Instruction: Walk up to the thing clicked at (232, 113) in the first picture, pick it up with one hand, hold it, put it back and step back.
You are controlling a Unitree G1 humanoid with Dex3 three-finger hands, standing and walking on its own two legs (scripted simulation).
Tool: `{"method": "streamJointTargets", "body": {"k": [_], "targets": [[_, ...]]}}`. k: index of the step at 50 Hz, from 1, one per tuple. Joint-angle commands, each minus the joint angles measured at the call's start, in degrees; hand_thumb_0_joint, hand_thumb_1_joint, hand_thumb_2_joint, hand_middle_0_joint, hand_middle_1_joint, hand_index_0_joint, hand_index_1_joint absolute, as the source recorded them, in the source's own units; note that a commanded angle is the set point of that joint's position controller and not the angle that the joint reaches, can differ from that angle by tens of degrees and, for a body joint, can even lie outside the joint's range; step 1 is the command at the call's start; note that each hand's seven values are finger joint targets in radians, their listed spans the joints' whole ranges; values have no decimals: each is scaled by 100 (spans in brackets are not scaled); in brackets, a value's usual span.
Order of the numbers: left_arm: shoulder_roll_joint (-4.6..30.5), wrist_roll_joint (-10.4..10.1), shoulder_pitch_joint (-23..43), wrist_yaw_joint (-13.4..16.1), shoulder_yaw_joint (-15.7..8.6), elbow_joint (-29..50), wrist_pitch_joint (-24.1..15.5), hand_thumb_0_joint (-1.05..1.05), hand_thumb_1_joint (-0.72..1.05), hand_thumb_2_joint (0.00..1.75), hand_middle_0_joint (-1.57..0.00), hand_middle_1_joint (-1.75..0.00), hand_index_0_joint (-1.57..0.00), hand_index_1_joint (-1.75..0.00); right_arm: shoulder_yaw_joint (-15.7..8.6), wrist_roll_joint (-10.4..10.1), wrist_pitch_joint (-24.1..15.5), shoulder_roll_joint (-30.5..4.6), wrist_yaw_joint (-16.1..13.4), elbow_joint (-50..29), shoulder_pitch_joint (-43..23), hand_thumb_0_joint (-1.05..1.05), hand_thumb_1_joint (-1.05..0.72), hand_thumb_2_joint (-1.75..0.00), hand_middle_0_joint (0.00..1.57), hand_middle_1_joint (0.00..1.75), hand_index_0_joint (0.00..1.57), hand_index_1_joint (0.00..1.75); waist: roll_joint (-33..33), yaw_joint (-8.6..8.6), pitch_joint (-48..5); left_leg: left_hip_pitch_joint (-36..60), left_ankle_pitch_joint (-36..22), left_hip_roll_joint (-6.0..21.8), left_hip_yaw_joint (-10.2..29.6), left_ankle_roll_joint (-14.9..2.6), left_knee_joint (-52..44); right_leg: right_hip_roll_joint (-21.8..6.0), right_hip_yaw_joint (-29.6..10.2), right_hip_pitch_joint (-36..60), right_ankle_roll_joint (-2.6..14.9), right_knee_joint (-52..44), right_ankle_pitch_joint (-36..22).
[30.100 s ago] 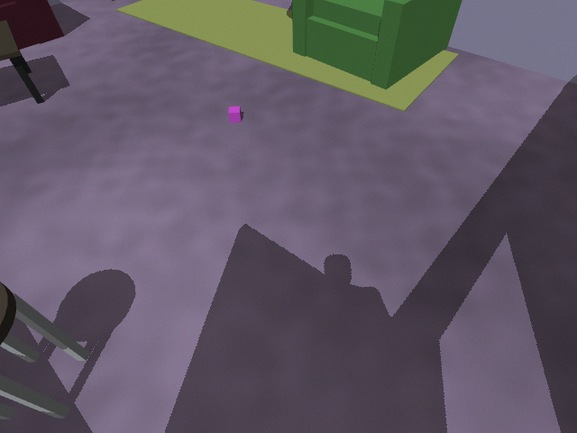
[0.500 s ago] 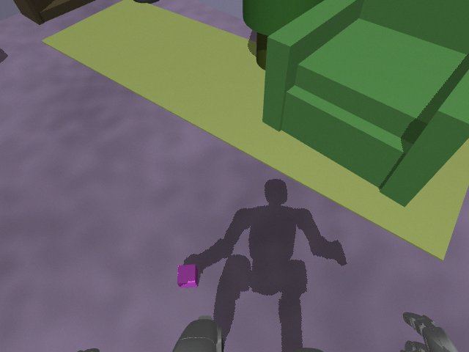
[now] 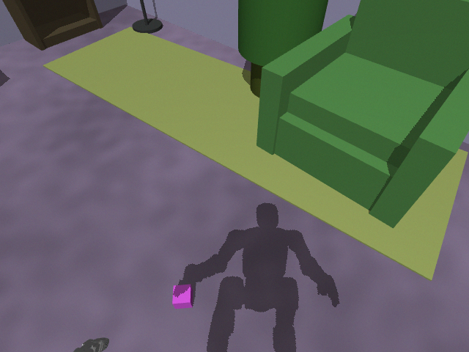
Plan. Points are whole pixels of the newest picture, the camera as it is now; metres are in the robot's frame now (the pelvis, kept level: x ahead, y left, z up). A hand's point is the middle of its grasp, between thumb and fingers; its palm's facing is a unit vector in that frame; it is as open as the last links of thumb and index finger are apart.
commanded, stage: walk up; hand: left
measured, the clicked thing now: (183, 296) +0.43 +0.24 -0.74
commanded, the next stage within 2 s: none
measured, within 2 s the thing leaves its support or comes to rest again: neither
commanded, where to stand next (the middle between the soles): +0.06 -0.02 m, yaw +4 degrees
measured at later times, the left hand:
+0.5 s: hand out of the picture +0.07 +0.26 -0.15, palm faces +0.02 -0.94 -0.35, open 7.4 cm
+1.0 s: hand out of the picture +0.00 +0.25 -0.17, palm faces +0.01 -0.90 -0.43, open 7.4 cm
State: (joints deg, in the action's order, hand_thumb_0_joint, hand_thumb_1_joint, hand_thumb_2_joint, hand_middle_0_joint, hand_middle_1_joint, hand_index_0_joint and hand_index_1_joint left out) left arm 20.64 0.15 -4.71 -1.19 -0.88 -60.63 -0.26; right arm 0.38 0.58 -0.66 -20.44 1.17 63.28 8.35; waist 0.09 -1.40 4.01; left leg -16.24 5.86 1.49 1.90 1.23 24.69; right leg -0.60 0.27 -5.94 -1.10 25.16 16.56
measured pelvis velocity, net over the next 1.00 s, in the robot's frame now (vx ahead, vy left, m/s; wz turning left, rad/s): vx -0.06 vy -0.03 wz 0.04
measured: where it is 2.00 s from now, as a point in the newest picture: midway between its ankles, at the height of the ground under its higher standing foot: outside the picture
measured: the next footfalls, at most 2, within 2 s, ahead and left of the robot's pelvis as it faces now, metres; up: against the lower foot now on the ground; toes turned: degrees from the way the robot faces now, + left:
left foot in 1.28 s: -0.05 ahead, +0.12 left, +0.00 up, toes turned +6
right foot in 1.60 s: +0.08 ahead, -0.14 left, +0.00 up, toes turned +4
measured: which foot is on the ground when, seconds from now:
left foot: down 0.00-0.94, up 0.96-1.00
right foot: down 0.00-1.00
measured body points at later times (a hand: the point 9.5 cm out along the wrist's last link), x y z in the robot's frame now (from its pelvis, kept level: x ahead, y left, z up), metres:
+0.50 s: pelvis +0.02 +0.00 +0.00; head +0.04 +0.00 +0.45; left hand +0.07 +0.31 -0.13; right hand +0.14 -0.29 -0.13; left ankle +0.08 +0.13 -0.74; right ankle -0.03 -0.13 -0.74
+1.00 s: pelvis -0.06 -0.03 -0.03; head +0.01 -0.05 +0.42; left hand +0.00 +0.30 -0.14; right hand +0.09 -0.34 -0.16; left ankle +0.06 +0.12 -0.72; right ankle -0.08 -0.13 -0.74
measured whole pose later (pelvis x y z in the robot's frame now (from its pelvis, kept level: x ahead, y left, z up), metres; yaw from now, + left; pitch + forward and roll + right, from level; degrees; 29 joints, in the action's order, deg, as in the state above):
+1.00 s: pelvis -0.06 -0.03 -0.03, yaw +2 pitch -1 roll +0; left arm 21.3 1.7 -8.5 -0.2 -4.0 -54.6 2.9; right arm -4.3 1.2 4.9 -23.7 -0.7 53.7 0.5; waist 2.8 0.7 10.5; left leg -31.8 20.4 -2.9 8.0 0.4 45.5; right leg 0.5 1.2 -15.5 2.1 42.1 25.5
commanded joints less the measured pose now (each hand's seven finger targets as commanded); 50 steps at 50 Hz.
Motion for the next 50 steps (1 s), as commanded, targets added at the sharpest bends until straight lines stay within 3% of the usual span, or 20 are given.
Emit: {"method": "streamJointTargets", "body": {"k": [1, 8, 12, 20, 25, 28, 32, 33, 34, 37, 40, 41, 42, 43, 45, 46, 47, 48, 49, 50], "targets": [[1215, -29, 56, 108, -284, 180, -96, 0, 90, 90, -20, -30, -20, -30, -272, -16, -171, -1280, -88, -378, -517, 0, -90, -90, 20, 30, 20, 30, 322, 192, -541, 371, 362, 602, 756, -252, -648, -514, -402, -133, 339, -650, -144], [1193, -23, 89, 103, -263, 46, -81, 0, 90, 90, -20, -30, -20, -30, -282, -20, -138, -1257, -99, -327, -563, 0, -90, -90, 20, 30, 20, 30, 376, 145, -614, 403, 516, 607, 837, -252, -753, -472, -336, -109, 304, -713, -146], [1195, -8, 27, 110, -244, -32, -94, 0, 90, 90, -20, -30, -20, -30, -287, -38, -130, -1247, -106, -319, -665, 0, -90, -90, 20, 30, 20, 30, 309, 126, -726, 592, 142, 589, 768, -262, -621, -515, -344, -122, 275, -813, -370], [1223, -19, 102, 154, -261, -64, -129, 0, 90, 90, -20, -30, -20, -30, -296, -72, -97, -1181, -117, -280, -658, 0, -90, -90, 20, 30, 20, 30, -16, 79, -928, 1038, -1457, 530, 473, -272, -170, -646, -237, -32, 194, -818, -1366], [1198, -13, 67, 170, -266, -80, -95, 0, 90, 90, -20, -30, -20, -30, -308, -65, -51, -1149, -126, -279, -778, 0, -90, -90, 20, 30, 20, 30, -56, 106, -793, 1037, -1390, 527, 478, -268, -199, -638, -162, -72, 180, -842, -1249], [1214, 11, 129, 169, -263, -61, -82, 0, 90, 90, -20, -30, -20, -30, -311, -61, -21, -1165, -119, -278, -837, 0, -90, -90, 20, 30, 20, 30, -30, 80, -600, 865, -713, 474, 535, -232, -370, -635, -209, -170, 183, -964, -724], [1202, 27, 68, 170, -280, -83, -89, 0, 90, 90, -20, -30, -20, -30, -302, -40, -24, -1130, -104, -264, -887, 0, -90, -90, 20, 30, 20, 30, -14, 116, -586, 835, -668, 491, 605, -235, -436, -609, -190, -126, 178, -1014, -604], [1499, -17, 102, 211, -389, 13, 25, 0, 90, 90, -20, -30, -20, -30, -433, -37, 65, -1493, -116, -322, -851, 0, -90, -90, 20, 30, 20, 30, 78, 62, -38, 425, -2178, 480, 562, -269, 53, -580, -144, -376, 221, -349, -1795], [1411, -62, -82, 236, -400, 107, 65, 0, 90, 90, -20, -30, -20, -30, -432, -84, 103, -1404, -132, -393, -798, 0, -90, -90, 20, 30, 20, 30, 98, 123, -260, 549, -2696, 512, 487, -324, 243, -564, -22, -342, 245, -138, -2135], [1317, -84, -141, 240, -439, 332, 158, 0, 90, 90, -20, -30, -20, -30, -522, -113, 162, -1458, -142, -565, -669, 0, -90, -90, 20, 30, 20, 30, 317, 79, -890, 605, -2756, 668, 691, -558, 196, -339, 105, -131, 330, 507, -1794], [1103, -50, -476, 205, -433, 464, 308, 0, 90, 90, -20, -30, -20, -30, -649, -36, 258, -1659, -159, -880, -842, 0, -90, -90, 20, 30, 20, 30, 1075, 146, -1254, 236, -1405, 1236, 1525, -1077, -454, 199, 205, -236, 321, 1787, 479], [1063, -32, -688, 185, -468, 480, 347, 0, 90, 90, -20, -30, -20, -30, -677, -2, 283, -1715, -163, -1020, -911, 0, -90, -90, 20, 30, 20, 30, 1262, 185, -1326, 2, -1093, 1449, 1823, -1278, -607, 274, 80, -212, 317, 2212, 1343], [1094, -28, -812, 166, -496, 509, 380, 0, 90, 90, -20, -30, -20, -30, -710, 60, 306, -1742, -167, -1153, -972, 0, -90, -90, 20, 30, 20, 30, 1268, 201, -1315, -289, -496, 1467, 1840, -1347, -731, 212, -48, -203, 349, 2513, 1673], [1065, -26, -1064, 153, -511, 490, 400, 0, 90, 90, -20, -30, -20, -30, -747, 104, 342, -1751, -181, -1271, -1160, 0, -90, -90, 20, 30, 20, 30, 1369, 333, -1249, -562, -69, 1458, 1765, -1335, -698, 121, -76, -175, 402, 2446, 1572], [1099, -16, -1592, 171, -574, 410, 370, 0, 90, 90, -20, -30, -20, -30, -742, 131, 439, -1557, -187, -1514, -1497, 0, -90, -90, 20, 30, 20, 30, 1118, 677, -1086, -684, -440, 1008, 1269, -1025, 379, -121, -145, -234, 595, 1501, 813], [1329, 68, -1567, 200, -628, 520, 314, 0, 90, 90, -20, -30, -20, -30, -671, 81, 450, -1278, -186, -1602, -1549, 0, -90, -90, 20, 30, 20, 30, 224, 834, -804, -750, -134, 250, 849, -596, 1355, -777, -910, -668, 781, 87, 235], [1865, 197, -1052, 224, -763, 774, 232, 0, 90, 90, -20, -30, -20, -30, -616, 13, 432, -1001, -202, -1661, -1427, 0, -90, -90, 20, 30, 20, 30, -1134, 634, -360, -1537, 1583, -860, 365, -229, 2546, -1760, -2351, -740, 1003, -671, -1020], [2030, 260, -507, 246, -823, 1085, 186, 0, 90, 90, -20, -30, -20, -30, -604, 63, 421, -1011, -249, -1601, -951, 0, -90, -90, 20, 30, 20, 30, -1058, 389, -268, -1787, 2740, -783, 735, -130, 3204, -2242, -2482, -854, 1398, -547, -1801], [1845, 255, -178, 254, -779, 1241, 146, 0, 90, 90, -20, -30, -20, -30, -648, 68, 423, -1126, -227, -1470, -376, 0, -90, -90, 20, 30, 20, 30, -634, 87, -396, -1553, 2759, -703, 828, -118, 3766, -2186, -1966, -891, 1620, -305, -2449], [1994, 280, -70, 279, -781, 1292, 90, 0, 90, 90, -20, -30, -20, -30, -678, 53, 454, -1165, -224, -1500, -317, 0, -90, -90, 20, 30, 20, 30, -927, 78, -496, -1445, 2734, -740, 903, -182, 4316, -2343, -2134, -1319, 1753, -399, -2563]]}}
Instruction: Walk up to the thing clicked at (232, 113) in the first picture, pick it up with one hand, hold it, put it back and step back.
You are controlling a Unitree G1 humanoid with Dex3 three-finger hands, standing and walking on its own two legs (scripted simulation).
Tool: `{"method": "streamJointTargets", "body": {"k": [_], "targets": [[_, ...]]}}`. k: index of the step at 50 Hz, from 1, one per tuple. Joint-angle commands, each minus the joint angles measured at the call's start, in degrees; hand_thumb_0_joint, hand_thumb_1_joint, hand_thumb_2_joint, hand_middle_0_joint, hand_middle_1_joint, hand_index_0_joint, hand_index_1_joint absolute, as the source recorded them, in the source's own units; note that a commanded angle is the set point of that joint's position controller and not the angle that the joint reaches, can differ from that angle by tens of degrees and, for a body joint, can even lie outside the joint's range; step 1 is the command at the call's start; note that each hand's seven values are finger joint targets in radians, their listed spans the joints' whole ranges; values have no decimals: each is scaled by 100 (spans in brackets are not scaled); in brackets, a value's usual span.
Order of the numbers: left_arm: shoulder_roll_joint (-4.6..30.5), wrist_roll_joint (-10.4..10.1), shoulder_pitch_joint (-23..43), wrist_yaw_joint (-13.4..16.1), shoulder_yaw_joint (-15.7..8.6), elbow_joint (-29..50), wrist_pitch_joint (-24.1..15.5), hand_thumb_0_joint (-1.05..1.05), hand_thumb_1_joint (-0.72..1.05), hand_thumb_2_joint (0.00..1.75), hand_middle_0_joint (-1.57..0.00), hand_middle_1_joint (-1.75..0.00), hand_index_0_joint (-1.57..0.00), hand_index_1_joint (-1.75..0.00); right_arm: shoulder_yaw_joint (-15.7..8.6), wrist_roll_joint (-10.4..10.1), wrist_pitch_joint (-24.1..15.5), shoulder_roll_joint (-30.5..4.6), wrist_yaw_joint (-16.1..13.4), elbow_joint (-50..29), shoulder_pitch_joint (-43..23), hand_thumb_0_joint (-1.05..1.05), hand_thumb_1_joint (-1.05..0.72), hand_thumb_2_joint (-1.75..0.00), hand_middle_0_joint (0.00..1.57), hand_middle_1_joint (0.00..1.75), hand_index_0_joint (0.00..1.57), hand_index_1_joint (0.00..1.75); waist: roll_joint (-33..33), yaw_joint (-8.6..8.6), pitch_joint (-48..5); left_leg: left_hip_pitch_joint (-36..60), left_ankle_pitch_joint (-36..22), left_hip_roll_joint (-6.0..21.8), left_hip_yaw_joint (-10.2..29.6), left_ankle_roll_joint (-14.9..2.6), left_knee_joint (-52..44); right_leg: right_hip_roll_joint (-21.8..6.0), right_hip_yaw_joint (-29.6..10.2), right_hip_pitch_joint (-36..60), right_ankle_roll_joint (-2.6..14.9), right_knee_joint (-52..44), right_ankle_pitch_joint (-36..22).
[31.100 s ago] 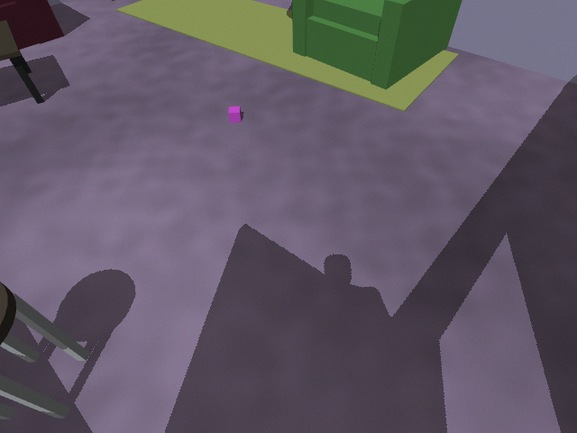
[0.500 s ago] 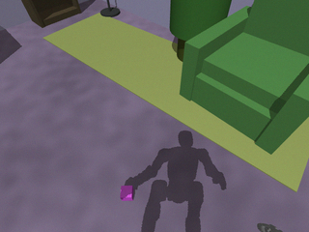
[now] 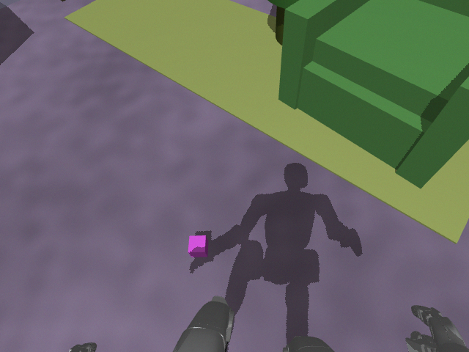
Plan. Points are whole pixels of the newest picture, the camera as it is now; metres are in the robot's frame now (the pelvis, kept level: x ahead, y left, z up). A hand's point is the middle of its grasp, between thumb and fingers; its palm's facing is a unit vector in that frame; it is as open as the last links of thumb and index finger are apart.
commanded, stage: walk up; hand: left
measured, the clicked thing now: (198, 246) +0.50 +0.25 -0.71
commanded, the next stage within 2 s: stand in 1.66 s
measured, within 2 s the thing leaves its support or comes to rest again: neither
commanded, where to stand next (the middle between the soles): +0.12 +0.00 m, yaw +1 degrees
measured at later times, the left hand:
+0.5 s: hand out of the picture +0.02 +0.30 -0.12, palm faces +0.06 -0.93 -0.37, open 7.4 cm
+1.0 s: hand out of the picture +0.08 +0.33 -0.13, palm faces +0.04 -0.90 -0.44, open 7.4 cm
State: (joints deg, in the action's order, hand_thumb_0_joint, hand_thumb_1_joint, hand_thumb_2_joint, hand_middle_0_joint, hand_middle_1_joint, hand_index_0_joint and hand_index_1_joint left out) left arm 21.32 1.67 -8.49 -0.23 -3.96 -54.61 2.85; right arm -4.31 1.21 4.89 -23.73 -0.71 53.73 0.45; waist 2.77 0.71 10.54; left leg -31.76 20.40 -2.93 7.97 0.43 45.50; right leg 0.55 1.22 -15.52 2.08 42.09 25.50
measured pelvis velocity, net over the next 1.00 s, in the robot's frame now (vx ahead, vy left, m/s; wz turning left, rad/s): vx -0.01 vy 0.04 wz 0.04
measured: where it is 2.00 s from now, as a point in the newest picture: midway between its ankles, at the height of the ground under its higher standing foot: outside the picture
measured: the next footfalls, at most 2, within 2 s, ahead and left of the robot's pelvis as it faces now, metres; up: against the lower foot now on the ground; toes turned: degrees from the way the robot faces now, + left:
left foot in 0.28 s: +0.01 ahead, +0.15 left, +0.00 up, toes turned +4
right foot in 0.60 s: +0.13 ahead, -0.12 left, +0.00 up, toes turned +2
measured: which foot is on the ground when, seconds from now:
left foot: up 0.00-0.26, down 0.28-0.62, up 0.64-0.90, down 0.92-1.00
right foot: down 0.00-0.32, up 0.34-0.58, down 0.60-0.96, up 0.98-1.00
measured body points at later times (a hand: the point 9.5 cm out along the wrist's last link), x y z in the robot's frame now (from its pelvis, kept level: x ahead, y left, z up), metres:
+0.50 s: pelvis +0.00 +0.02 +0.02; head +0.00 +0.02 +0.47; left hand +0.01 +0.34 -0.10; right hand +0.11 -0.29 -0.08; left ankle -0.03 +0.15 -0.71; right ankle +0.05 -0.12 -0.67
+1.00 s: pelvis -0.01 +0.04 +0.00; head +0.02 +0.04 +0.45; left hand +0.08 +0.37 -0.10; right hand +0.06 -0.27 -0.13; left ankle -0.02 +0.16 -0.71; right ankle +0.08 -0.11 -0.70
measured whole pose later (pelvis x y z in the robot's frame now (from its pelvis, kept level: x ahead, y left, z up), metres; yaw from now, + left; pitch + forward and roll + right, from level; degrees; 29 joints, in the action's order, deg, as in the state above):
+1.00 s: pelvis -0.01 +0.04 +0.00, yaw +2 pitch -3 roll +1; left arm 23.7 0.6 -8.8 1.1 -3.0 -51.6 0.5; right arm -2.7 1.9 2.2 -21.1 1.2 55.0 12.6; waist -1.0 0.1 7.3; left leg -15.2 22.3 -0.9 -0.5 0.0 40.4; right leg -2.7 -5.1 -25.9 0.0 45.1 21.4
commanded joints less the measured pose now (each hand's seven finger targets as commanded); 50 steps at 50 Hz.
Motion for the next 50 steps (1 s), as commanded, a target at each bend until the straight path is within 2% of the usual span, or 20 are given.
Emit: {"method": "streamJointTargets", "body": {"k": [1, 5, 10, 14, 15, 16, 18, 21, 29, 30, 31, 33, 36, 40, 45, 46, 47, 48, 49, 50], "targets": [[1809, 150, 458, 201, -494, 786, -278, 0, 90, 90, -20, -30, -20, -30, -272, -11, -107, -935, -15, -568, 461, 0, -90, -90, 20, 30, 20, 30, -1120, -172, -1064, 214, 980, -241, 397, -55, 2570, -2267, -2048, -409, 1351, -2020, -3328], [1434, 113, 30, 279, -422, 747, -460, 0, 90, 90, -20, -30, -20, -30, -227, -30, -208, -1021, 117, -534, 697, 0, -90, -90, 20, 30, 20, 30, -846, -25, -1341, -288, 188, -71, 180, 72, 1914, -1583, -1201, 1441, 886, -1472, -3023], [1641, 66, -1151, 106, -518, 697, -507, 0, 90, 90, -20, -30, -20, -30, -126, 83, -508, -895, 246, -849, -8, 0, -90, -90, 20, 30, 20, 30, -1503, 638, -1026, -175, 1141, 180, -615, -23, -758, -1638, -1399, 2349, 1039, -1593, -1565], [1467, -14, -744, -27, -357, 940, -414, 0, 90, 90, -20, -30, -20, -30, -256, 61, -712, -809, 201, -385, 1317, 0, -90, -90, 20, 30, 20, 30, -1068, -164, -1148, 2866, -611, -42, -1103, -245, -2451, -1035, -370, 286, 456, -360, -2186], [1034, -57, -706, -26, -239, 1090, -432, 0, 90, 90, -20, -30, -20, -30, -406, 85, -756, -1180, 153, -312, 1843, 0, -90, -90, 20, 30, 20, 30, 87, -443, -1494, 4035, -298, 754, 211, -548, -2681, -601, 18, -880, 135, 1043, -1588], [775, -67, -289, -21, -183, 1278, -430, 0, 90, 90, -20, -30, -20, -30, -486, 160, -778, -1811, 119, -349, 2063, 0, -90, -90, 20, 30, 20, 30, 979, -646, -1267, 4131, 145, 2246, 2609, -1164, -3127, 241, 131, -2496, -62, 1635, 776], [1484, -49, -48, 40, -304, 1207, -433, 0, 90, 90, -20, -30, -20, -30, -521, -7, -760, -1877, 105, -510, 1518, 0, -90, -90, 20, 30, 20, 30, 504, -453, -301, 2224, 933, 2811, 2646, -1916, -3434, -490, -832, -1909, 31, 2082, 784], [1332, -90, -978, -97, -266, 768, -494, 0, 90, 90, -20, -30, -20, -30, -235, 5, -807, -1172, 111, -817, 804, 0, -90, -90, 20, 30, 20, 30, 504, -12, -205, 2127, 138, 1551, 475, -1191, -3021, -432, -533, -1475, -26, 1140, -31], [1196, -90, -1341, 136, -247, 349, -660, 0, 90, 90, -20, -30, -20, -30, -116, -89, -451, -911, 159, -993, 513, 0, -90, -90, 20, 30, 20, 30, 569, 160, -912, 1285, -1753, 1018, -633, -759, -988, 9, 201, 843, -178, -1331, -2019], [1418, -64, -1374, 186, -295, 367, -708, 0, 90, 90, -20, -30, -20, -30, -49, -154, -406, -641, 146, -959, 738, 0, -90, -90, 20, 30, 20, 30, -223, 216, -1126, 1240, -1160, 745, -817, -541, -169, -365, -365, 1062, -104, -1748, -2667], [1884, 4, -1253, 225, -383, 468, -760, 0, 90, 90, -20, -30, -20, -30, 18, -203, -360, -407, 139, -1010, 949, 0, -90, -90, 20, 30, 20, 30, -1375, 107, -1260, 680, 319, 206, -915, -221, 735, -1590, -2210, 1139, 326, -2165, -3264], [2153, -7, -629, 270, -362, 704, -699, 0, 90, 90, -20, -30, -20, -30, -133, -129, -154, -876, 47, -816, 1235, 0, -90, -90, 20, 30, 20, 30, -1081, -31, -980, 1166, 1579, 320, -201, -209, 1520, -2363, -3330, -172, 1242, -2480, -1649], [1802, -19, -327, 289, -300, 720, -662, 0, 90, 90, -20, -30, -20, -30, -222, -129, -148, -1021, 98, -594, 1261, 0, -90, -90, 20, 30, 20, 30, -968, -140, -963, 899, 1011, 445, 8, -212, 1648, -1672, -2147, -141, 863, -2299, -860], [1742, 38, -451, 297, -337, 710, -612, 0, 90, 90, -20, -30, -20, -30, -203, -23, -129, -965, 170, -530, 1317, 0, -90, -90, 20, 30, 20, 30, -1258, 29, -1226, 750, 877, 444, -323, -85, 954, -1430, -1726, 143, 870, -2094, -349], [1581, -51, 4, 194, -272, 803, -432, 0, 90, 90, -20, -30, -20, -30, -179, 0, -367, -869, 148, -213, 1642, 0, -90, -90, 20, 30, 20, 30, -1285, -134, -1440, 1995, -51, 246, -962, -66, -1543, -1195, -1110, -285, 650, -1002, -1415], [1355, -114, -37, 185, -188, 785, -381, 0, 90, 90, -20, -30, -20, -30, -197, 59, -417, -919, 103, -162, 1605, 0, -90, -90, 20, 30, 20, 30, -980, -151, -1350, 2155, -335, 301, -730, -128, -1935, -1023, -994, -562, 426, -545, -1506], [1083, -176, -76, 178, -108, 824, -341, 0, 90, 90, -20, -30, -20, -30, -244, 148, -472, -1208, 67, -274, 1430, 0, -90, -90, 20, 30, 20, 30, -214, -101, -1219, 1990, -242, 1077, 559, -354, -2530, -578, -776, -898, 175, 156, -1393], [990, -218, -19, 205, -102, 807, -325, 0, 90, 90, -20, -30, -20, -30, -312, 126, -510, -1747, 71, -485, 871, 0, -90, -90, 20, 30, 20, 30, 852, -7, -909, 1588, -168, 2130, 2015, -789, -2962, 222, -357, -1415, -71, 587, 206], [1435, -147, 238, 263, -245, 659, -304, 0, 90, 90, -20, -30, -20, -30, -335, 55, -518, -1896, 90, -462, 752, 0, -90, -90, 20, 30, 20, 30, 840, -206, -695, 705, -48, 2500, 2354, -1434, -3005, 76, -849, -830, -71, 1385, 879], [1499, -161, 153, 230, -250, 573, -311, 0, 90, 90, -20, -30, -20, -30, -286, 58, -534, -1649, 69, -477, 538, 0, -90, -90, 20, 30, 20, 30, 614, -45, -456, 455, -159, 2450, 1994, -1605, -2874, -36, -874, -618, -62, 1581, 725]]}}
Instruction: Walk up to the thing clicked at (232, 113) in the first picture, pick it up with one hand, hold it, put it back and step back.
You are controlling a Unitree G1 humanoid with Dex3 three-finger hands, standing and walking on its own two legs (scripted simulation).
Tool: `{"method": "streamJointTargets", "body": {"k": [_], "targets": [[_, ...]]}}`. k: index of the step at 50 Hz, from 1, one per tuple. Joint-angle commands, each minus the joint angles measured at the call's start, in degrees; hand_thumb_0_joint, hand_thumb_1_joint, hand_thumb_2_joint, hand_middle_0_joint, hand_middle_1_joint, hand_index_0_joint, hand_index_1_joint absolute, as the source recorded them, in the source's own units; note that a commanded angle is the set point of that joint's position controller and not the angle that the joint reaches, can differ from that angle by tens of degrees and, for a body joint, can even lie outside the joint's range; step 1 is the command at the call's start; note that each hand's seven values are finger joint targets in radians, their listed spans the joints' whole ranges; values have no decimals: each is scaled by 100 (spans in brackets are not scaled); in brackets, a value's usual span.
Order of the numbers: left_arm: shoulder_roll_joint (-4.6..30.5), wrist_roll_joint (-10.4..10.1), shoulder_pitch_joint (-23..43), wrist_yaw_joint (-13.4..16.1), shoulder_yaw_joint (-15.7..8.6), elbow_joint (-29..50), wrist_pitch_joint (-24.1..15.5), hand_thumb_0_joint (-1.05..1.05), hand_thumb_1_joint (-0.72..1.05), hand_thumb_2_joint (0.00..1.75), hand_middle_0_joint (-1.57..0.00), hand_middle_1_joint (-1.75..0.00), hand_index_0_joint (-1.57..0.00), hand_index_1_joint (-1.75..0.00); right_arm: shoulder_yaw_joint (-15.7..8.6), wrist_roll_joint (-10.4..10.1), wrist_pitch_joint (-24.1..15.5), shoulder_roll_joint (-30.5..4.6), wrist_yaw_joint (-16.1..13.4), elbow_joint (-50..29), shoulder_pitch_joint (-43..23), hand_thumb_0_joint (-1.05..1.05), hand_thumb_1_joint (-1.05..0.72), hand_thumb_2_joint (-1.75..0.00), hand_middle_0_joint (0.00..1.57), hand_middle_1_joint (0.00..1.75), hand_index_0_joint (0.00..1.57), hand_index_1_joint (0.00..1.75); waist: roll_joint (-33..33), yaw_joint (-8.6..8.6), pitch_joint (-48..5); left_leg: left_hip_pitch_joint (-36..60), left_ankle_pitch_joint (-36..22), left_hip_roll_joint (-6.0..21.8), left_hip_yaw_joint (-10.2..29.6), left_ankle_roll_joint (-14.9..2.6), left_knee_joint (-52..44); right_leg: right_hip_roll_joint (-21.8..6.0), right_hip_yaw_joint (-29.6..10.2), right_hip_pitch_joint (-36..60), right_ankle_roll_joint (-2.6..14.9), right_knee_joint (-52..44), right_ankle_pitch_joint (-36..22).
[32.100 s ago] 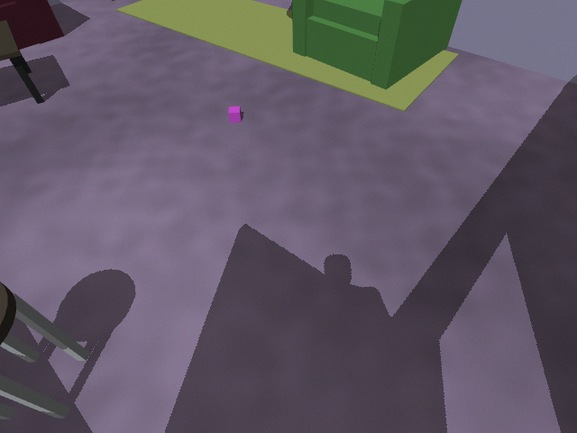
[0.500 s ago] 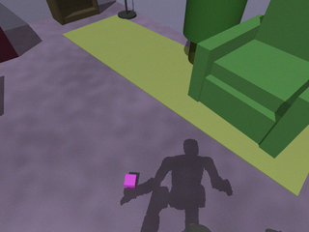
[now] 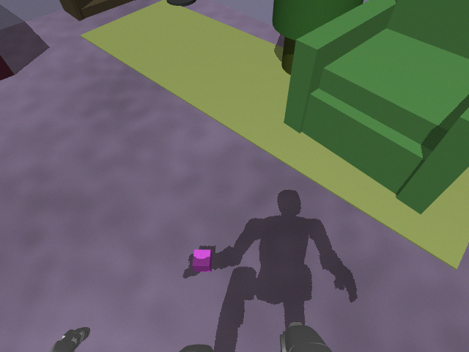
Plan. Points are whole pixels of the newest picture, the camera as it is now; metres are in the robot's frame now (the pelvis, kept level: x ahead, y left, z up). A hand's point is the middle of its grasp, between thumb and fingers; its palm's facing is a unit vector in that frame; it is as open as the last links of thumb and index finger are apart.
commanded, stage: walk up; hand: left
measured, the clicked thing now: (202, 260) +0.52 +0.19 -0.71
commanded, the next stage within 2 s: stand in 0.66 s
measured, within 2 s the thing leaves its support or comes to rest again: neither
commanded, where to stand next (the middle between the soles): +0.13 -0.04 m, yaw -1 degrees
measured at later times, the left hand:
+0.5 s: hand out of the picture +0.10 +0.25 -0.13, palm faces -0.06 -0.94 -0.33, open 7.4 cm
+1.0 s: hand out of the picture +0.11 +0.25 -0.12, palm faces -0.10 -0.93 -0.34, open 7.4 cm
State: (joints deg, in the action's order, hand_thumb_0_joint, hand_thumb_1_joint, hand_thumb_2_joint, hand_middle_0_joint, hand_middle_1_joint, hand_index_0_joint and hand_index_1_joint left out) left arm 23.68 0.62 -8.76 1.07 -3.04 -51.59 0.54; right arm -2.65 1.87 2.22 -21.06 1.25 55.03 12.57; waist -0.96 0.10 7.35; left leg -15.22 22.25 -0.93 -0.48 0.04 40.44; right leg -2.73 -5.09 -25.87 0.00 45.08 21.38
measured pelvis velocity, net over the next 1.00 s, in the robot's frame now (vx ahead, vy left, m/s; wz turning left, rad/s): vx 0.00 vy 0.01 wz -0.05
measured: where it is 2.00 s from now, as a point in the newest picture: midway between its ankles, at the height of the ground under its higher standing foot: outside the picture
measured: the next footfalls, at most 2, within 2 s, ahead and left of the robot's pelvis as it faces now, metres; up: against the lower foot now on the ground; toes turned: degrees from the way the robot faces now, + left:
right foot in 0.18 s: +0.04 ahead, -0.12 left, +0.00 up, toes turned -1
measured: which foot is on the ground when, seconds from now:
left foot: down 0.00-1.00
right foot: up 0.00-0.16, down 0.18-1.00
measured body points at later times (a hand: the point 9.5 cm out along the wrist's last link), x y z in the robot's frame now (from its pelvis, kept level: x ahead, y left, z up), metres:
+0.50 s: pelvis +0.00 +0.00 +0.02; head +0.00 +0.01 +0.47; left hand +0.10 +0.30 -0.11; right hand +0.08 -0.30 -0.10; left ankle +0.01 +0.13 -0.71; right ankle +0.00 -0.12 -0.71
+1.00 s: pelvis +0.00 +0.01 +0.03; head +0.01 +0.00 +0.48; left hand +0.12 +0.30 -0.09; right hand +0.06 -0.30 -0.10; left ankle +0.01 +0.13 -0.71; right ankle +0.00 -0.12 -0.71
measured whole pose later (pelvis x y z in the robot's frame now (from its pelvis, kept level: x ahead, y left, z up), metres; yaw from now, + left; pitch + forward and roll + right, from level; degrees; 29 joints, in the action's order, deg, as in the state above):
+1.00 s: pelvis +0.00 +0.01 +0.03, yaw -3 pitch -3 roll +0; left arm 20.5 0.3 -3.3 -0.8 0.5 -64.4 -1.1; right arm -0.2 0.4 -0.8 -19.9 0.5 65.3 4.9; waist -0.1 -1.1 3.8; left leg -6.2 10.1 0.9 -1.5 0.6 18.7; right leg -0.1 -3.2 -7.4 -0.9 19.8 9.9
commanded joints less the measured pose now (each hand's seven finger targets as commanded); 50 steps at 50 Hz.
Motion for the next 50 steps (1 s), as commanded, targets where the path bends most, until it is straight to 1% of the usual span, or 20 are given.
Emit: {"method": "streamJointTargets", "body": {"k": [1, 2, 3, 6, 8, 10, 11, 12, 13, 14, 15, 17, 18, 19, 22, 24, 34, 40, 43, 50], "targets": [[1203, -80, 30, 63, -343, 180, -80, 0, 90, 90, -20, -30, -20, -30, -390, 21, -281, -1663, -140, -664, -747, 0, -90, -90, 20, 30, 20, 30, 756, 131, -51, -946, -967, 1754, 1925, -1331, -2018, 350, -251, 375, 194, 1254, 923], [1065, -142, -37, 74, -319, 145, -125, 0, 90, 90, -20, -30, -20, -30, -313, 41, -294, -1471, -158, -690, -805, 0, -90, -90, 20, 30, 20, 30, 853, 176, -146, -301, -2298, 1367, 1314, -1094, -1596, 458, -176, 0, 221, 1195, 832], [992, -153, -190, 63, -273, 123, -136, 0, 90, 90, -20, -30, -20, -30, -314, 20, -332, -1404, -185, -620, -639, 0, -90, -90, 20, 30, 20, 30, 943, 181, -373, 264, -3112, 1340, 1145, -1023, -1351, 457, -96, -152, 207, 1060, 697], [813, -97, 65, -1, -179, 124, -227, 0, 90, 90, -20, -30, -20, -30, -318, -50, -366, -1515, -179, -439, -301, 0, -90, -90, 20, 30, 20, 30, 1163, -57, -871, 954, -3577, 1370, 1118, -982, -963, 278, 440, 513, 85, -673, 504], [744, -24, -291, 18, -149, -61, -303, 0, 90, 90, -20, -30, -20, -30, -281, -112, -302, -1468, -178, -485, -324, 0, -90, -90, 20, 30, 20, 30, 1037, 79, -1183, 1038, -3472, 1149, 660, -737, -401, 310, 486, 1373, 205, -2334, -862], [1301, 84, -478, 67, -268, -174, -375, 0, 90, 90, -20, -30, -20, -30, -175, -240, -327, -1168, -203, -573, -238, 0, -90, -90, 20, 30, 20, 30, 33, 108, -1564, -241, -2427, 683, 402, -272, 319, -437, -949, 2821, 682, -1971, -2900], [1364, 70, -284, 64, -275, -144, -381, 0, 90, 90, -20, -30, -20, -30, -85, -225, -349, -967, -191, -605, -307, 0, -90, -90, 20, 30, 20, 30, -308, 84, -1436, -1046, -735, 327, 115, -114, 262, -1089, -1693, 3129, 1060, -1940, -3025], [1523, 36, 8, 24, -261, -52, -378, 0, 90, 90, -20, -30, -20, -30, -129, -185, -335, -1047, -230, -510, -303, 0, -90, -90, 20, 30, 20, 30, -530, 16, -1323, -439, 840, 287, 78, -162, 229, -1531, -1850, 2190, 1510, -1834, -2873], [1411, 30, 214, -19, -214, 9, -348, 0, 90, 90, -20, -30, -20, -30, -171, -147, -372, -1096, -239, -377, -186, 0, -90, -90, 20, 30, 20, 30, -613, -139, -1090, 99, 783, 309, 193, -212, -84, -1389, -1679, 1470, 1403, -1807, -2512], [1237, 10, 377, -63, -159, 12, -303, 0, 90, 90, -20, -30, -20, -30, -194, -147, -419, -1136, -205, -308, -172, 0, -90, -90, 20, 30, 20, 30, -512, -274, -933, 452, 483, 292, 187, -255, -811, -997, -1047, 1082, 1045, -1832, -1961], [1096, -4, 567, -73, -107, 62, -283, 0, 90, 90, -20, -30, -20, -30, -217, -144, -467, -1243, -179, -238, -151, 0, -90, -90, 20, 30, 20, 30, -395, -323, -877, 735, -561, 478, 347, -261, -1273, -651, -609, 894, 679, -1703, -1748], [864, -55, 518, -93, -70, -14, -242, 0, 90, 90, -20, -30, -20, -30, -257, -111, -527, -1468, -197, -179, -203, 0, -90, -90, 20, 30, 20, 30, 48, -207, -815, 865, -1322, 1278, 1403, -676, -1939, 69, -97, 608, 207, -995, -1371], [882, -69, 225, -98, -77, -163, -202, 0, 90, 90, -20, -30, -20, -30, -227, -100, -538, -1546, -194, -253, -507, 0, -90, -90, 20, 30, 20, 30, 169, 28, -762, 505, -733, 1613, 1700, -929, -2059, 171, 23, 769, 193, -975, -603], [937, -48, 39, -107, -84, -266, -200, 0, 90, 90, -20, -30, -20, -30, -205, -100, -544, -1583, -174, -276, -693, 0, -90, -90, 20, 30, 20, 30, 182, 129, -653, 80, -260, 1652, 1571, -960, -2057, 131, 34, 1142, 240, -1221, -66], [951, 6, 212, -157, -93, -387, -271, 0, 90, 90, -20, -30, -20, -30, -115, -100, -508, -1306, -145, -214, -901, 0, -90, -90, 20, 30, 20, 30, 201, 57, -402, -190, -236, 845, 617, -361, -1804, -161, -537, 1495, 424, -2102, -790], [1022, -36, 362, -161, -80, -389, -292, 0, 90, 90, -20, -30, -20, -30, -74, -99, -532, -1253, -141, -102, -799, 0, -90, -90, 20, 30, 20, 30, 314, -37, -431, 178, -392, 615, 359, -211, -1767, -341, -698, 1229, 466, -2200, -1079], [896, -58, 606, -125, 59, -708, -308, 0, 90, 90, -20, -30, -20, -30, -46, -196, -483, -1140, -161, 280, -927, 0, -90, -90, 20, 30, 20, 30, -1, -91, -982, 985, -1978, 809, 416, -132, -2074, -365, -376, 1775, 197, -2503, -2400], [930, -60, 682, -79, 76, -876, -304, 0, 90, 90, -20, -30, -20, -30, -14, -175, -445, -1155, -151, 500, -966, 0, -90, -90, 20, 30, 20, 30, 2, -95, -1129, 1163, -2220, 864, 409, -104, -2275, -392, -282, 2021, 125, -2629, -2537], [914, -66, 698, -73, 86, -955, -275, 0, 90, 90, -20, -30, -20, -30, -3, -166, -421, -1152, -146, 579, -1084, 0, -90, -90, 20, 30, 20, 30, 43, -41, -984, 1021, -1720, 843, 431, -88, -2429, -368, -271, 1958, 100, -2776, -1974], [919, -52, 740, -81, 92, -1029, -274, 0, 90, 90, -20, -30, -20, -30, 6, -153, -445, -1137, -129, 702, -1087, 0, -90, -90, 20, 30, 20, 30, 95, -56, -936, 1037, -1702, 867, 456, -62, -2561, -394, -266, 1945, 109, -2853, -1868]]}}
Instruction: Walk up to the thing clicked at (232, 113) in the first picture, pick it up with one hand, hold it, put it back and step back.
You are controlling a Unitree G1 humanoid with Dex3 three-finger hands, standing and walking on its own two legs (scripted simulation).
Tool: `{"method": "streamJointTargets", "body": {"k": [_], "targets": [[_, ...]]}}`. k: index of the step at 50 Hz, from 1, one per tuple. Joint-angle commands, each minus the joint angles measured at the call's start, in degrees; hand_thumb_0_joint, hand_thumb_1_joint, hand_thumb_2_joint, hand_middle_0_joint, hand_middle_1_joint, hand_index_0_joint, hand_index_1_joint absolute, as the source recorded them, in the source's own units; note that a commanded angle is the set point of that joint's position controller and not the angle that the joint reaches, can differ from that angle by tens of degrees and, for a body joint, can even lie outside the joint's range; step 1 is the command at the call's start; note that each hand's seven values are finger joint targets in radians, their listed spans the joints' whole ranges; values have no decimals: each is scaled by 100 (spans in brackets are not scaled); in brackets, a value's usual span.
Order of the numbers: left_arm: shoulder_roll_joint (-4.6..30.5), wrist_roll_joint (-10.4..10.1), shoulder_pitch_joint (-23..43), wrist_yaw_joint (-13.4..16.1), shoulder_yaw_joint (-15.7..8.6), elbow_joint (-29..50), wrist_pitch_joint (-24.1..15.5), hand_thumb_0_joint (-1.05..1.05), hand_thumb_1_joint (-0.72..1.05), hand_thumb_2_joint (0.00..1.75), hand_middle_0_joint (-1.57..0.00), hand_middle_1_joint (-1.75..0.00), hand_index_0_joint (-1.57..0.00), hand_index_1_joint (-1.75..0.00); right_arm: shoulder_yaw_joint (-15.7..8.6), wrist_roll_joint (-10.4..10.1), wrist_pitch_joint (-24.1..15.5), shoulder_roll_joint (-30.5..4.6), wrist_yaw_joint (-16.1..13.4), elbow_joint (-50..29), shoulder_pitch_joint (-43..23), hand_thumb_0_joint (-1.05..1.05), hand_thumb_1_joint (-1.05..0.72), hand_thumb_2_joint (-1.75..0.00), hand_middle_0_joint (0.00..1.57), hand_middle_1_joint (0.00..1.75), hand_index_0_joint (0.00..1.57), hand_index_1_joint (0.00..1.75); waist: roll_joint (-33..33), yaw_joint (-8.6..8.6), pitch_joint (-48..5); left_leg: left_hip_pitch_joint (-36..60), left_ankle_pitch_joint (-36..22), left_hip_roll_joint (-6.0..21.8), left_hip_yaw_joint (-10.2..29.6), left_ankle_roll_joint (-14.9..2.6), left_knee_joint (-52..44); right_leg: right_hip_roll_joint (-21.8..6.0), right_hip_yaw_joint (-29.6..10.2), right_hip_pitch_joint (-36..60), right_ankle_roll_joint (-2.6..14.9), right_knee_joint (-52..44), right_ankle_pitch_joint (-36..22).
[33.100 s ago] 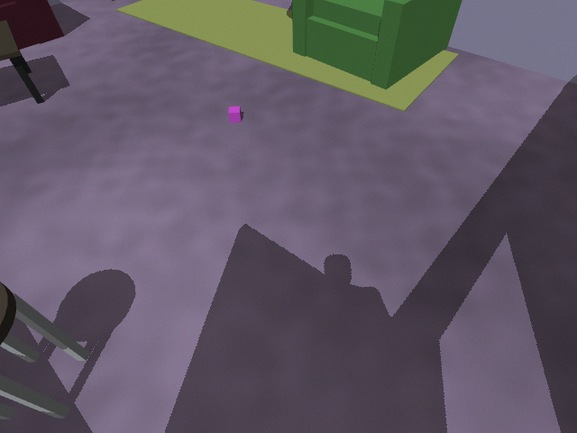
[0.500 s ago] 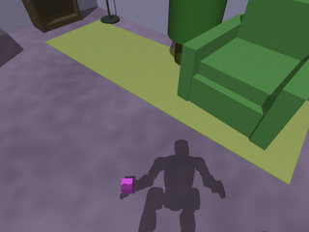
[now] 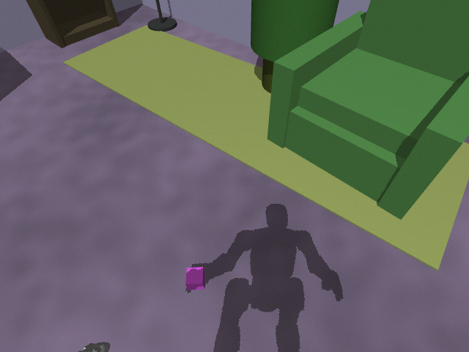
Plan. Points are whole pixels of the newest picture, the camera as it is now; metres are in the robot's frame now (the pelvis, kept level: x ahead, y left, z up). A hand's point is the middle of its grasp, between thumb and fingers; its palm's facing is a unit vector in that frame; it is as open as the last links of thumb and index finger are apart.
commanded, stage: stand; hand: left
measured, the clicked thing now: (195, 278) +0.51 +0.21 -0.75
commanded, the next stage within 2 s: none
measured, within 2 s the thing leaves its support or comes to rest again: neither
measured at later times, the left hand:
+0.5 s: hand out of the picture +0.06 +0.25 -0.16, palm faces -0.04 -0.94 -0.34, open 7.4 cm
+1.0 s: hand out of the picture +0.09 +0.25 -0.15, palm faces -0.04 -0.94 -0.34, open 7.4 cm
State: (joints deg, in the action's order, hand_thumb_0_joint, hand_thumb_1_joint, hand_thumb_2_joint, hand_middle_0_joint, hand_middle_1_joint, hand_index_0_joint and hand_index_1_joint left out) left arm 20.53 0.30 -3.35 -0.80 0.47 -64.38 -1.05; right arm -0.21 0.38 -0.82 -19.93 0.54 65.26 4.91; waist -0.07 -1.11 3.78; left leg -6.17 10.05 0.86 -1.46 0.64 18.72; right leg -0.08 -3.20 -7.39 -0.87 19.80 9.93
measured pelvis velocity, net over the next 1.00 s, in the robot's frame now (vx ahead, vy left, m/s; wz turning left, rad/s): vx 0.01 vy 0.00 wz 0.01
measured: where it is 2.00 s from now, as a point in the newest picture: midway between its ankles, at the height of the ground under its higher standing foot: outside the picture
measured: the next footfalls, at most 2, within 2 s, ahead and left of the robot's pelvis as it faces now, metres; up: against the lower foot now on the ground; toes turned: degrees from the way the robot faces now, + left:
none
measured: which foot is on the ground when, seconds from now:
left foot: down 0.00-1.00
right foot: down 0.00-1.00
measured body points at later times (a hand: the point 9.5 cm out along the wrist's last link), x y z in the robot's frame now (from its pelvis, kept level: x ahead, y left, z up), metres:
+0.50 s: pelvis +0.00 +0.00 +0.00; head +0.01 +0.00 +0.45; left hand +0.06 +0.30 -0.13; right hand +0.07 -0.30 -0.13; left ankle +0.00 +0.12 -0.75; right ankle +0.01 -0.13 -0.75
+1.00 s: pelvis +0.01 +0.00 +0.00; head +0.02 +0.00 +0.45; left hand +0.09 +0.30 -0.13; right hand +0.09 -0.30 -0.13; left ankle +0.00 +0.12 -0.75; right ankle +0.01 -0.13 -0.75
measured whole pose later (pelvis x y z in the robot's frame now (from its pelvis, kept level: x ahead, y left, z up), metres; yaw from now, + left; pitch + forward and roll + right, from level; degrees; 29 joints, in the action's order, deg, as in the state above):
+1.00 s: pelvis +0.01 +0.00 +0.00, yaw +1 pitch -2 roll +0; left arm 20.4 0.5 -5.7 -0.6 0.7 -64.3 -0.9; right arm -0.2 0.5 -0.7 -20.0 0.5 65.6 5.2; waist -0.1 -0.6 3.0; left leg -6.3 10.1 0.7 -0.7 0.6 18.1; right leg -0.3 -2.4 -7.0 -0.9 18.8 10.1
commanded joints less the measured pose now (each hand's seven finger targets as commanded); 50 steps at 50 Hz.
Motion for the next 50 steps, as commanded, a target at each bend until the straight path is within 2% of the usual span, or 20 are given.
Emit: {"method": "streamJointTargets", "body": {"k": [1, 7, 10, 14, 16, 17, 24, 25, 28, 30, 34, 35, 37, 42, 44, 50], "targets": [[1258, -11, 203, 106, -264, 250, -111, 0, 90, 90, -20, -30, -20, -30, -239, 2, -136, -1235, -57, -307, -307, 0, -90, -90, 20, 30, 20, 30, -41, 65, -597, 116, -418, 688, 555, -111, -421, -648, -428, 76, 204, -319, -627], [1223, -10, 173, 111, -247, 241, -132, 0, 90, 90, -20, -30, -20, -30, -245, -9, -127, -1232, -53, -266, -303, 0, -90, -90, 20, 30, 20, 30, -36, 43, -600, 230, -609, 691, 561, -128, -371, -675, -437, 9, 186, -383, -816], [1200, -13, 152, 106, -246, 238, -114, 0, 90, 90, -20, -30, -20, -30, -238, 3, -115, -1229, -50, -249, -275, 0, -90, -90, 20, 30, 20, 30, 32, 49, -496, 78, -231, 667, 553, -127, -437, -651, -420, -18, 176, -436, -468], [1231, 2, 92, 112, -254, 229, -119, 0, 90, 90, -20, -30, -20, -30, -254, -2, -102, -1246, -43, -262, -291, 0, -90, -90, 20, 30, 20, 30, -4, 48, -567, 141, -255, 675, 567, -155, -409, -666, -421, 2, 181, -440, -488], [1222, -1, 43, 111, -246, 219, -123, 0, 90, 90, -20, -30, -20, -30, -240, -1, -96, -1233, -39, -257, -240, 0, -90, -90, 20, 30, 20, 30, -45, 38, -446, 103, -198, 654, 571, -139, -418, -655, -430, -108, 167, -483, -360], [1265, -8, 94, 110, -257, 221, -114, 0, 90, 90, -20, -30, -20, -30, -225, 5, -88, -1194, -38, -248, -212, 0, -90, -90, 20, 30, 20, 30, -85, 31, -379, 7, -17, 622, 567, -130, -439, -646, -451, -155, 168, -535, -98], [1213, 2, -66, 93, -239, 217, -99, 0, 90, 90, -20, -30, -20, -30, -222, 12, -106, -1241, -39, -257, -232, 0, -90, -90, 20, 30, 20, 30, 97, 78, -465, 62, -117, 664, 608, -151, -432, -646, -426, -126, 184, -462, -264], [1259, 4, -60, 99, -252, 228, -93, 0, 90, 90, -20, -30, -20, -30, -227, 10, -103, -1215, -44, -257, -208, 0, -90, -90, 20, 30, 20, 30, -49, 70, -458, 79, -95, 660, 620, -137, -432, -647, -428, -156, 196, -453, -202], [1212, 3, -67, 98, -245, 237, -83, 0, 90, 90, -20, -30, -20, -30, -218, 10, -97, -1242, -48, -247, -194, 0, -90, -90, 20, 30, 20, 30, 68, 72, -406, -26, 38, 647, 626, -152, -457, -638, -423, -153, 185, -453, -131], [1250, 16, -65, 106, -242, 245, -94, 0, 90, 90, -20, -30, -20, -30, -220, 5, -97, -1209, -43, -268, -190, 0, -90, -90, 20, 30, 20, 30, -112, 58, -553, 96, -273, 671, 613, -159, -389, -668, -414, -92, 198, -414, -373], [1220, 8, -90, 114, -234, 270, -116, 0, 90, 90, -20, -30, -20, -30, -234, 3, -102, -1269, -60, -264, -164, 0, -90, -90, 20, 30, 20, 30, -66, 62, -749, 198, -711, 674, 570, -181, -272, -702, -388, 101, 182, -330, -942], [1221, -3, -137, 112, -228, 248, -114, 0, 90, 90, -20, -30, -20, -30, -212, -3, -100, -1243, -58, -248, -167, 0, -90, -90, 20, 30, 20, 30, -65, 75, -584, 204, -638, 666, 579, -165, -307, -687, -393, -46, 179, -380, -817], [1210, 6, -105, 122, -222, 265, -116, 0, 90, 90, -20, -30, -20, -30, -220, 0, -96, -1247, -53, -270, -208, 0, -90, -90, 20, 30, 20, 30, -72, 76, -673, 262, -810, 682, 575, -164, -256, -706, -362, 28, 180, -347, -998], [1206, 0, -107, 126, -224, 272, -80, 0, 90, 90, -20, -30, -20, -30, -217, 7, -80, -1252, -65, -241, -154, 0, -90, -90, 20, 30, 20, 30, 33, 75, -450, 115, -349, 656, 562, -138, -379, -677, -384, -109, 181, -445, -491], [1218, 7, -74, 129, -240, 297, -86, 0, 90, 90, -20, -30, -20, -30, -224, 13, -90, -1251, -64, -280, -181, 0, -90, -90, 20, 30, 20, 30, 39, 80, -610, 135, -603, 683, 570, -155, -344, -687, -363, 78, 198, -359, -734], [1226, 3, -77, 127, -236, 311, -97, 0, 90, 90, -20, -30, -20, -30, -219, 1, -97, -1233, -68, -286, -181, 0, -90, -90, 20, 30, 20, 30, 15, 79, -583, 156, -771, 673, 569, -125, -335, -680, -354, 76, 192, -367, -874]]}}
